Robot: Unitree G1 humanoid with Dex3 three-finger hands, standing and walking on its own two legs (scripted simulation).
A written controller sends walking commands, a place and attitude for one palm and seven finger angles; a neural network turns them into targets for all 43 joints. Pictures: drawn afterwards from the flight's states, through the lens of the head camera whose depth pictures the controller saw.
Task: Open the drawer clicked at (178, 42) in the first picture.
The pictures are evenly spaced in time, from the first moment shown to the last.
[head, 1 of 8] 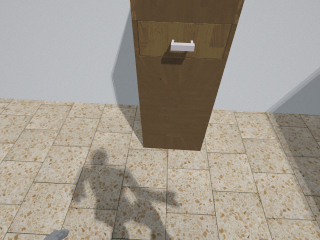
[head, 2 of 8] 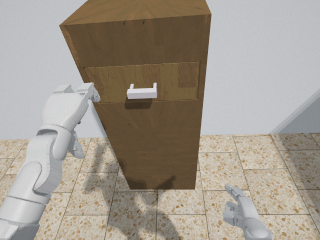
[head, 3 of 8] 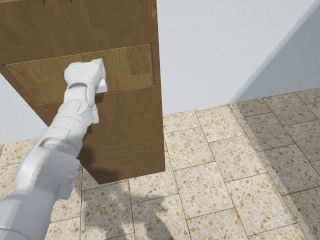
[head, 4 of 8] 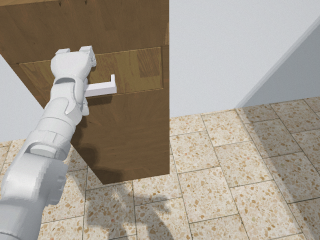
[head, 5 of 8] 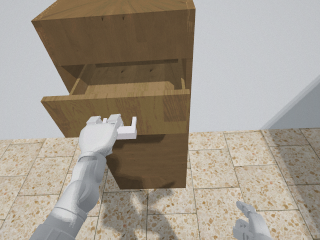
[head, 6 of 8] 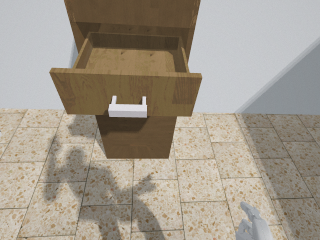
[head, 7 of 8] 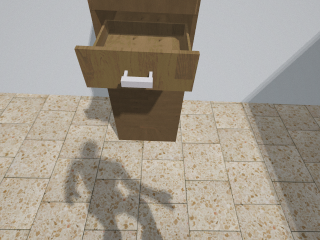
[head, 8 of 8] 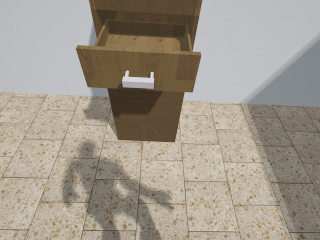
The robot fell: no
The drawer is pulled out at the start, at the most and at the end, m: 0.00 0.30 0.29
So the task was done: yes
